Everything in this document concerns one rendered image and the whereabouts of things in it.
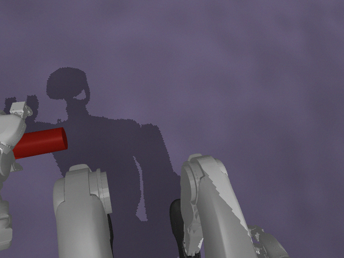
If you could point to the left robot arm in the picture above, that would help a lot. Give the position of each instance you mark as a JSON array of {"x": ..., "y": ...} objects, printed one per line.
[{"x": 6, "y": 157}]

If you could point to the right robot foot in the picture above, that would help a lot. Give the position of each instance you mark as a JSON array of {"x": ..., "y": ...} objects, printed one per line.
[{"x": 177, "y": 225}]

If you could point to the left robot hand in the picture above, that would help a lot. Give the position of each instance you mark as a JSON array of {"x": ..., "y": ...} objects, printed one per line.
[{"x": 12, "y": 128}]

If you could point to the right robot hand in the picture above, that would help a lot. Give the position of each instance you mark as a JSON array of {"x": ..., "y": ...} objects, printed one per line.
[{"x": 269, "y": 247}]

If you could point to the can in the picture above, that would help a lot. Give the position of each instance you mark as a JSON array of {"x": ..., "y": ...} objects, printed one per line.
[{"x": 41, "y": 142}]

